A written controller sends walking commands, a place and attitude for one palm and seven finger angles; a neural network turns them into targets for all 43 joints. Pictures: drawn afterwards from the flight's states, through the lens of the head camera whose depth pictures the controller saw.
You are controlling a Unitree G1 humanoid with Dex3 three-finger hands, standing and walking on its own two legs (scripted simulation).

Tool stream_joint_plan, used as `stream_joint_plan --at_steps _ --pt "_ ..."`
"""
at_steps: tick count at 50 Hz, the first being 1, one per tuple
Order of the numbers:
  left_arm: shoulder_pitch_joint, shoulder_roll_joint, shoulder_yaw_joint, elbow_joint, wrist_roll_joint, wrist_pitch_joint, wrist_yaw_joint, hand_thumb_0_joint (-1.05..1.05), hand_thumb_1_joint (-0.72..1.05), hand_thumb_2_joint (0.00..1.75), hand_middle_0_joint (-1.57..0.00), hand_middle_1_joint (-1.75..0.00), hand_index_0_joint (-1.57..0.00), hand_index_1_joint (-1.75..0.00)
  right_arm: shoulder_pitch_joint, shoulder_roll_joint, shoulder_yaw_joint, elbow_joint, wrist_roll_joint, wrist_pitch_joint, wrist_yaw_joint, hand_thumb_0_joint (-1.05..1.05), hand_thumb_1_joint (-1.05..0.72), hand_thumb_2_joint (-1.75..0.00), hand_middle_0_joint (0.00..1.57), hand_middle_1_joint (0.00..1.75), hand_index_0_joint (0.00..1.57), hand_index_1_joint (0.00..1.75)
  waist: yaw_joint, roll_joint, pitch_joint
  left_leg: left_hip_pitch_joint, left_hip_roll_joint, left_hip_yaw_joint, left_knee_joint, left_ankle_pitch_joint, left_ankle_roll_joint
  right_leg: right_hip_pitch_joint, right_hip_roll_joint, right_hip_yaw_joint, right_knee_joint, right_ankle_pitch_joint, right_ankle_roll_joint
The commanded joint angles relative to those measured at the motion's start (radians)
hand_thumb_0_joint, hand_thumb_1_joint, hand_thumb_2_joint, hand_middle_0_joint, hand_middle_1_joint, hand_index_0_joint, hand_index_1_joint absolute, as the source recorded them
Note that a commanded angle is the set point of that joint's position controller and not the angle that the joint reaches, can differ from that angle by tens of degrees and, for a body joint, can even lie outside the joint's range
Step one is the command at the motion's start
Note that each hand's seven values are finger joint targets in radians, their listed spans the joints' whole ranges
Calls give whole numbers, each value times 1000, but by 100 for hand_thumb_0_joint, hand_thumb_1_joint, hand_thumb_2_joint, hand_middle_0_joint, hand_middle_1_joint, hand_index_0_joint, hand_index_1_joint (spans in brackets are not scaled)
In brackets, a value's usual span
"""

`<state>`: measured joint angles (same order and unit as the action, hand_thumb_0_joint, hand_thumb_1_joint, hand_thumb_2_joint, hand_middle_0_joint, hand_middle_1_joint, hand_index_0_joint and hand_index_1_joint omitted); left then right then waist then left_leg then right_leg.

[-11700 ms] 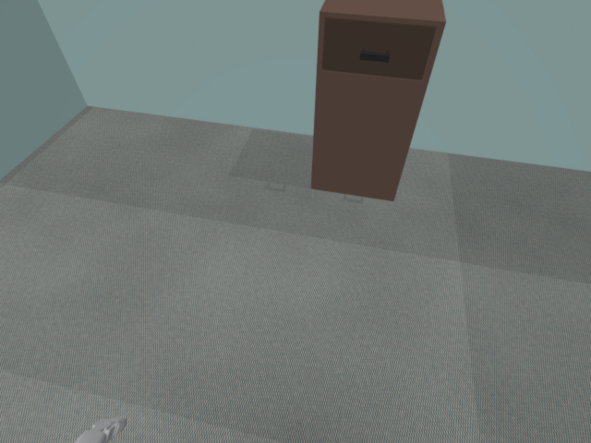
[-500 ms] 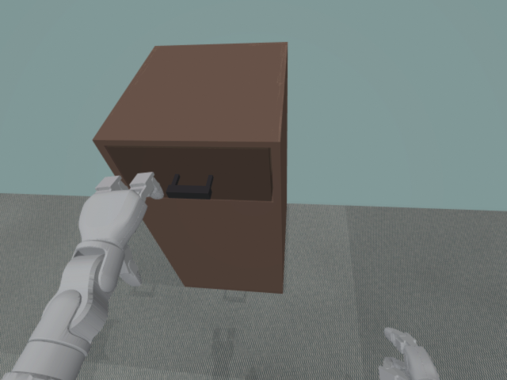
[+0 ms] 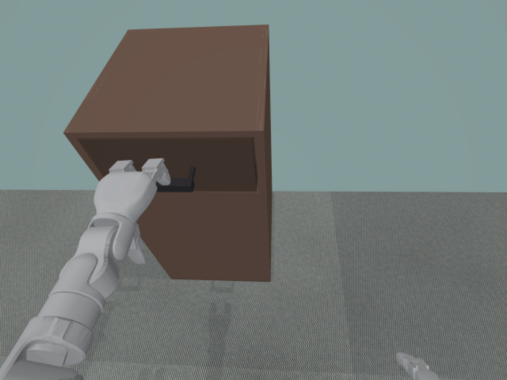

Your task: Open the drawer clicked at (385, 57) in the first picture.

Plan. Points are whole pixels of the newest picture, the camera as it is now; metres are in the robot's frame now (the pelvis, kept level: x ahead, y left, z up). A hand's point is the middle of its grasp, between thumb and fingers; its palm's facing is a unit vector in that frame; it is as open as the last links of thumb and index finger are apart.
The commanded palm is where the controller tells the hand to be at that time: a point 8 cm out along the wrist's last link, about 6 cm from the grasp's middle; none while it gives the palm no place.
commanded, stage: move the hooked fingers above the handle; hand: left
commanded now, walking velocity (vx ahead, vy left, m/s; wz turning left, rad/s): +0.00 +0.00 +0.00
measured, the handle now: (172, 177) +0.52 +0.24 -0.05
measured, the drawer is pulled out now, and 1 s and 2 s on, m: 0.00 0.00 0.00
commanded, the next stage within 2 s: none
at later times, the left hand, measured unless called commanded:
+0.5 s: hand (159, 194) +0.42 +0.22 +0.02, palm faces -0.04 -0.05 -1.00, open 13.8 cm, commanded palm +0.40 +0.23 +0.08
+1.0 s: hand (170, 175) +0.48 +0.22 +0.01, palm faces +0.02 -0.04 -1.00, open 13.7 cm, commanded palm +0.45 +0.23 +0.05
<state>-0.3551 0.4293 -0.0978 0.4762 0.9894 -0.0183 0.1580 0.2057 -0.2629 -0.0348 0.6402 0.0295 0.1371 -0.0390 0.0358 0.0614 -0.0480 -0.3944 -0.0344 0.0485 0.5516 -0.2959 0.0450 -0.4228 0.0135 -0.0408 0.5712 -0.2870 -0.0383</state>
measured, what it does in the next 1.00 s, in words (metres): stands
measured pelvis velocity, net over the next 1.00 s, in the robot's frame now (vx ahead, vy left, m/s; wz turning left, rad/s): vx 0.00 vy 0.01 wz -0.02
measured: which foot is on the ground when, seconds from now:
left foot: down 0.00-1.00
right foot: down 0.00-1.00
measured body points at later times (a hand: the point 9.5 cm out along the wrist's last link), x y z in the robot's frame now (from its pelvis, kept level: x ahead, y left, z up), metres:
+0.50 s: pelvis +0.01 +0.00 -0.01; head +0.07 -0.02 +0.44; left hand +0.41 +0.22 +0.08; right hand +0.10 -0.26 -0.14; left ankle -0.02 +0.09 -0.73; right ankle +0.00 -0.09 -0.73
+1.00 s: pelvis +0.00 +0.01 -0.02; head +0.10 +0.00 +0.42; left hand +0.47 +0.22 +0.06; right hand +0.02 -0.27 -0.16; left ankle -0.02 +0.09 -0.73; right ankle +0.00 -0.09 -0.73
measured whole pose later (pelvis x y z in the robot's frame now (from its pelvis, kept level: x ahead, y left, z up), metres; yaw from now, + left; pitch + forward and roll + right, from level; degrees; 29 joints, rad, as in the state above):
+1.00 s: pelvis +0.00 +0.01 -0.02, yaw -1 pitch +19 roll -1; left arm -0.77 0.46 -0.02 1.01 1.10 -0.11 0.39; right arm 0.33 -0.27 -0.06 0.70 -0.01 0.13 -0.02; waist -0.09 0.05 -0.13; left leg -0.72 -0.02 0.06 0.76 -0.37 0.06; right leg -0.73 0.02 -0.04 0.73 -0.33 -0.03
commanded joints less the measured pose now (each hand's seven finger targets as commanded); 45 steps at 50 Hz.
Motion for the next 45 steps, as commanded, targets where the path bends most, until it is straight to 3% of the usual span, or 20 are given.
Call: stream_joint_plan --at_steps 1,3,5,7,13,14,18,20,22,25,26,27,29,31,35,38,40,41,45 --pt "-402 249 147 -174 9 -52 71 0 -50 30 -30 -120 -30 -120 -19 -112 -47 -115 -7 -41 -10 0 -90 -90 20 30 20 30 -14 -51 -339 95 -4 -45 -13 329 1 160 3 54 -33 301 -10" --pt "-414 247 153 -133 17 -59 92 0 -50 30 -30 -120 -30 -120 -7 -111 -50 -104 -7 -42 -10 0 -90 -90 20 30 20 30 -16 -44 -335 89 -3 -43 -7 336 -1 138 6 51 -24 305 -12" --pt "-401 285 196 -109 24 -58 113 0 -50 30 -30 -120 -30 -120 5 -115 -55 -101 -10 -42 -8 0 -90 -90 20 30 20 30 -3 -51 -370 69 -4 -42 0 369 -2 167 8 55 -13 342 -14" --pt "-377 246 169 -87 27 -47 126 0 -50 30 -30 -120 -30 -120 17 -111 -60 -100 -10 -40 -3 0 -90 -90 20 30 20 30 -3 -44 -399 82 -2 -38 10 407 -4 166 8 53 -2 376 -13" --pt "-407 202 111 -3 31 -4 112 0 -50 30 -30 -120 -30 -120 40 -126 -66 -93 -4 -31 6 0 -90 -90 20 30 20 30 -32 -73 -377 64 2 -31 19 395 -1 134 12 47 -5 371 -7" --pt "-450 189 92 -8 32 -7 110 0 -50 30 -30 -120 -30 -120 43 -126 -67 -90 -5 -30 5 0 -90 -90 20 30 20 30 -48 -82 -378 72 3 -31 23 385 2 126 11 50 -8 369 -5" --pt "-542 199 94 6 38 -47 111 0 -50 30 -30 -120 -30 -120 72 -125 -69 -78 -11 -27 -2 0 -90 -90 20 30 20 30 -64 -69 -388 85 4 -43 37 380 5 90 12 47 -1 344 -5" --pt "-592 253 137 24 46 -72 126 0 -50 30 -30 -120 -30 -120 81 -127 -69 -69 -15 -26 -7 0 -90 -90 20 30 20 30 -67 -68 -392 68 2 -44 43 368 8 85 12 51 3 335 -7" --pt "-587 276 169 38 60 -88 153 0 -50 30 -30 -120 -30 -120 92 -118 -71 -66 -21 -27 -7 0 -90 -90 20 30 20 30 -49 -26 -436 73 0 -43 55 406 3 91 12 51 26 359 -10" --pt "-589 271 177 108 68 -82 186 0 -50 30 -30 -120 -30 -120 100 -117 -69 -54 -25 -27 -2 0 -90 -90 20 30 20 30 -54 -23 -427 34 0 -42 68 416 -2 70 16 47 39 370 -12" --pt "-579 253 162 161 70 -68 193 0 -50 30 -30 -120 -30 -120 105 -117 -70 -50 -22 -27 0 0 -90 -90 20 30 20 30 -64 -53 -399 12 1 -38 69 384 -1 53 16 42 38 350 -9" --pt "-583 272 174 179 70 -57 199 0 -50 30 -30 -120 -30 -120 106 -122 -70 -50 -23 -29 2 0 -90 -90 20 30 20 30 -58 -46 -399 -4 -1 -31 70 371 -1 54 16 47 37 352 -9" --pt "-600 258 148 233 76 -28 199 0 -50 30 -30 -120 -30 -120 115 -126 -68 -51 -21 -26 5 0 -90 -90 20 30 20 30 -69 -62 -398 -23 -1 -29 69 353 -1 54 17 42 38 348 -8" --pt "-610 249 133 258 74 -18 185 0 -50 30 -30 -120 -30 -120 134 -130 -73 -52 -20 -24 8 0 -90 -90 20 30 20 30 -77 -72 -439 -11 -1 -27 79 371 2 69 17 46 38 372 -4" --pt "-703 186 64 249 61 -45 146 0 -50 30 -30 -120 -30 -120 158 -133 -78 -48 -22 -22 3 0 -90 -90 20 30 20 30 -117 -73 -440 8 1 -37 87 349 8 31 18 50 27 339 -1" --pt "-782 204 70 239 65 -92 143 0 -50 30 -30 -120 -30 -120 185 -136 -80 -32 -26 -26 -4 0 -90 -90 20 30 20 30 -138 -49 -423 19 6 -52 103 321 9 -38 20 49 33 283 -2" --pt "-817 261 119 244 70 -120 162 0 -50 30 -30 -120 -30 -120 199 -138 -79 -24 -31 -28 -7 0 -90 -90 20 30 20 30 -139 -60 -431 -6 5 -59 115 308 11 -50 22 51 43 265 -3" --pt "-834 289 137 248 79 -129 178 0 -50 30 -30 -120 -30 -120 208 -138 -77 -22 -34 -29 -7 0 -90 -90 20 30 20 30 -132 -22 -451 -18 2 -59 119 301 9 -55 22 53 56 258 -5" --pt "-845 355 207 318 105 -105 254 0 -50 30 -30 -120 -30 -120 218 -142 -71 -3 -50 -30 5 0 -90 -90 20 30 20 30 -115 30 -492 -61 3 -61 153 358 -2 -91 28 39 107 282 -14"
